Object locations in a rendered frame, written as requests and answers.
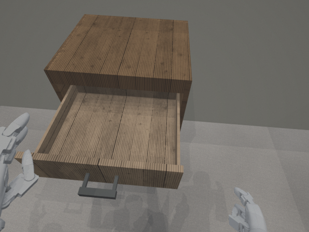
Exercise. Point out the drawer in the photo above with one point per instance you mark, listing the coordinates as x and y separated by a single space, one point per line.
134 134

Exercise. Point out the robot right hand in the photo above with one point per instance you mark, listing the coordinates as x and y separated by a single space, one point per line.
248 218

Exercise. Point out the handle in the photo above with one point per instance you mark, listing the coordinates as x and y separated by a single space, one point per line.
98 192

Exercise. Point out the robot left hand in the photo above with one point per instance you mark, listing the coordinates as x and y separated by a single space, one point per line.
10 138

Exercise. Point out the cabinet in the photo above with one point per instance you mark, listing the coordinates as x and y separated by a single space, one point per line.
126 53

